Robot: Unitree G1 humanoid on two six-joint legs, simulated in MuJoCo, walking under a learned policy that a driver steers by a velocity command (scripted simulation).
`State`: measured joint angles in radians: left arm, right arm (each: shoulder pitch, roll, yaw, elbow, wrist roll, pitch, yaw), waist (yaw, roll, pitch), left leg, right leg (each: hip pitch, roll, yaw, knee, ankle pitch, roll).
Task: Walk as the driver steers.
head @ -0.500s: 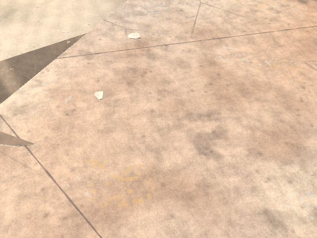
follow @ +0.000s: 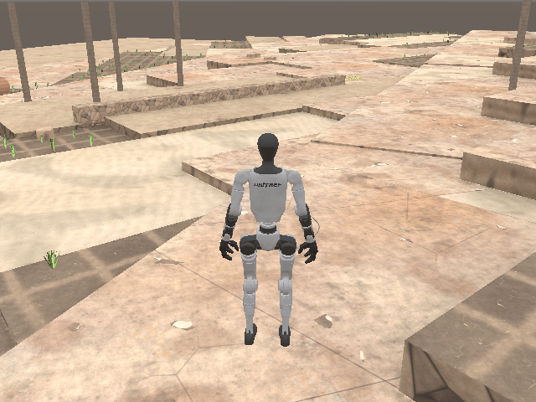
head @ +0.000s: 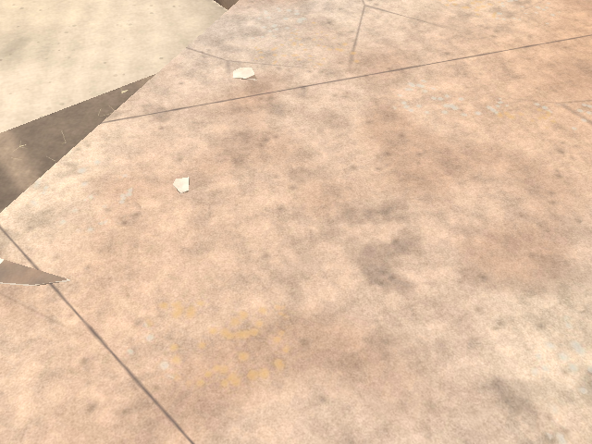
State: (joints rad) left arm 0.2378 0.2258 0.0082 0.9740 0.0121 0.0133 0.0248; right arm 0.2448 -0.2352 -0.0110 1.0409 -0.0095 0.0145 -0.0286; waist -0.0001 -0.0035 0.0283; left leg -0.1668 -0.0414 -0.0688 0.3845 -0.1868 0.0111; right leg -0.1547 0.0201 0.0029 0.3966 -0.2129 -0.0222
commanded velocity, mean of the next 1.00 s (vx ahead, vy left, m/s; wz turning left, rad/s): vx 0.08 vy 0.00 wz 0.00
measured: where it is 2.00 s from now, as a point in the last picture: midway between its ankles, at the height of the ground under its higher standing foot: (318, 355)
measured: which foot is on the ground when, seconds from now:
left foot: down 0.00-1.00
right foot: down 0.00-1.00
